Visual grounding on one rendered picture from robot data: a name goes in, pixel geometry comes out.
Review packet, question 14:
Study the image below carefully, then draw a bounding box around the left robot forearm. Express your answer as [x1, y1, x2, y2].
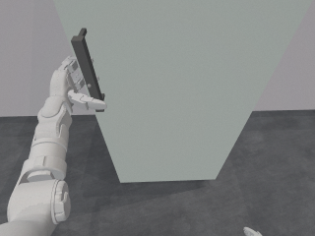
[7, 95, 73, 222]

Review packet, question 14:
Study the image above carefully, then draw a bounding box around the robot left hand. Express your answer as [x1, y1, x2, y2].
[49, 55, 107, 111]

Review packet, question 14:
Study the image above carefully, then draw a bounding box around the handle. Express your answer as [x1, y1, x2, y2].
[71, 28, 105, 112]

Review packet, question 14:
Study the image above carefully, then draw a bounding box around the left robot upper arm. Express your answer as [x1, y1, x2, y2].
[0, 179, 71, 236]

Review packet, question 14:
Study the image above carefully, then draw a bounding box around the fridge door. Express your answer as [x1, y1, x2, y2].
[53, 0, 313, 183]

